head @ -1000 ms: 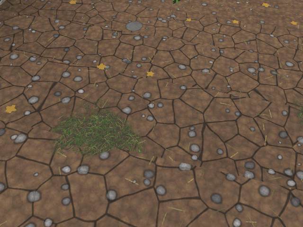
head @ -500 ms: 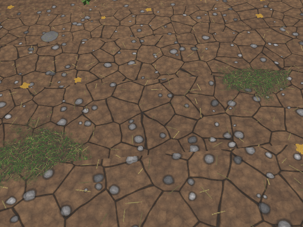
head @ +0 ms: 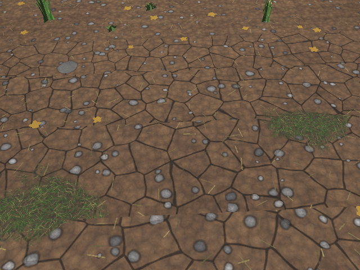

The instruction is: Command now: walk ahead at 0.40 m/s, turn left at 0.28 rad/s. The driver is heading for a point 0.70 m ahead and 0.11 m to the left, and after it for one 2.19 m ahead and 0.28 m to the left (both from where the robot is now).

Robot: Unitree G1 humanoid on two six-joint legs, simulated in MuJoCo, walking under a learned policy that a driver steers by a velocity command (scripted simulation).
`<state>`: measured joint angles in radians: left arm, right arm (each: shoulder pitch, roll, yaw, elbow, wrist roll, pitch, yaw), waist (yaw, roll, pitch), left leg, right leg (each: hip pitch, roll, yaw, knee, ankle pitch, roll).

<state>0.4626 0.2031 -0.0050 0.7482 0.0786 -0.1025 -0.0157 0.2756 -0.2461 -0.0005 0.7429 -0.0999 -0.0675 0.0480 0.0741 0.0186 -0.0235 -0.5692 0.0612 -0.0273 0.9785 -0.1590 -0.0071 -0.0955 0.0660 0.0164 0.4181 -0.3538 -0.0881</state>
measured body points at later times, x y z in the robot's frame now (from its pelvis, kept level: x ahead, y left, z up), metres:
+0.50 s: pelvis +0.27 +0.17 -0.17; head +0.29 +0.18 +0.28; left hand +0.27 +0.42 -0.31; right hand +0.36 -0.07 -0.30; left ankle +0.27 +0.23 -0.90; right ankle +0.29 +0.01 -0.78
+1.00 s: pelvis +0.57 +0.18 -0.17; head +0.59 +0.19 +0.28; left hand +0.64 +0.46 -0.30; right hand +0.63 -0.09 -0.30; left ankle +0.46 +0.32 -0.80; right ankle +0.61 +0.10 -0.90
